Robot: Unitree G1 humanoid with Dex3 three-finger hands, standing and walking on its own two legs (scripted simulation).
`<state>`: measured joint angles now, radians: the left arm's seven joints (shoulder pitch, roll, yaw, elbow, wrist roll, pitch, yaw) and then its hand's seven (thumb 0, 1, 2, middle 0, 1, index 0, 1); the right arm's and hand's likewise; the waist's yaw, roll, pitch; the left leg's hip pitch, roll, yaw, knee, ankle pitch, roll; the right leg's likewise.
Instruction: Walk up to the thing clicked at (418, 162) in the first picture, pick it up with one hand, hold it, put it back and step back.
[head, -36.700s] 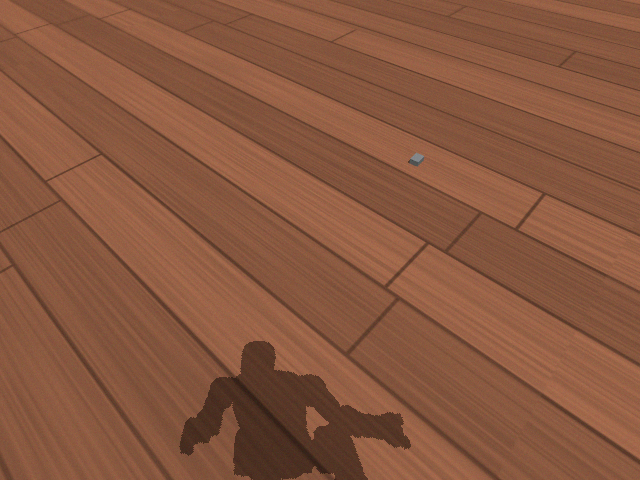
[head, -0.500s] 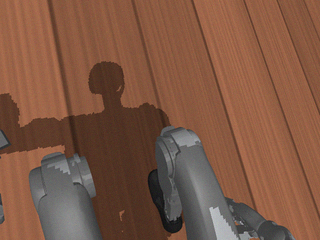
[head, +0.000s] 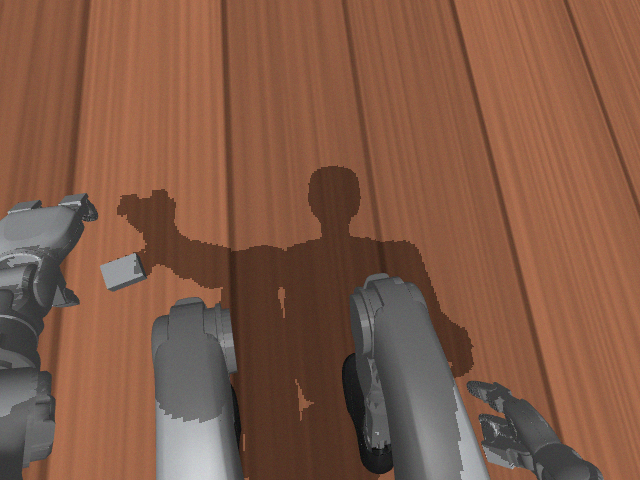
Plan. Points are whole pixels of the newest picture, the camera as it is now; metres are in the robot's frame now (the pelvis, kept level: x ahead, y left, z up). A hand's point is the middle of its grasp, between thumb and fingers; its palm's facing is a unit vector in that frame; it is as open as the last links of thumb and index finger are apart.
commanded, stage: withdraw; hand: left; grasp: from above
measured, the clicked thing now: (124, 272) +0.43 +0.30 -0.35
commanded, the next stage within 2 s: home in 0.22 s
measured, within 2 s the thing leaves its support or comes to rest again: neither
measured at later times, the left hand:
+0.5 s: hand (88, 237) +0.44 +0.30 -0.17, palm faces -0.31 -0.06 -0.95, open 12.3 cm
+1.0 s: hand (21, 340) +0.28 +0.25 +0.05, palm faces -0.19 -0.75 -0.63, open 7.5 cm
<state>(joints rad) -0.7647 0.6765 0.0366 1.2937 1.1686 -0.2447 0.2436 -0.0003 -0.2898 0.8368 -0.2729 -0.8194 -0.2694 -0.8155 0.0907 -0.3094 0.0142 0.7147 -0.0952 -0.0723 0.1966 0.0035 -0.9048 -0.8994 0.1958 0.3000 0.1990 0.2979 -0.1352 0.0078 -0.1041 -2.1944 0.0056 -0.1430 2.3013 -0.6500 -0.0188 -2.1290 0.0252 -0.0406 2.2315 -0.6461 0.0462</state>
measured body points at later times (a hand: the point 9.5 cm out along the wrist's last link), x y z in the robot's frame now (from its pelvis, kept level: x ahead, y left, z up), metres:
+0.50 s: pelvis +0.01 +0.01 -0.03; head +0.21 +0.06 +0.37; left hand +0.45 +0.30 -0.12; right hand +0.07 -0.25 -0.14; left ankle +0.09 +0.13 -0.33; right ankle +0.11 -0.13 -0.33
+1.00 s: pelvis +0.02 +0.00 +0.15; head +0.16 +0.04 +0.58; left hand +0.29 +0.29 +0.09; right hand +0.25 -0.24 +0.06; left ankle +0.09 +0.13 -0.33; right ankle +0.11 -0.13 -0.33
